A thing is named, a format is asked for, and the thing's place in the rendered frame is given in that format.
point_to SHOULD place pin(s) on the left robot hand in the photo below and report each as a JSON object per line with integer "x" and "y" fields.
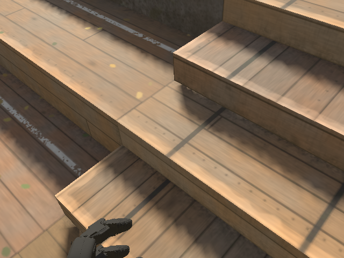
{"x": 85, "y": 245}

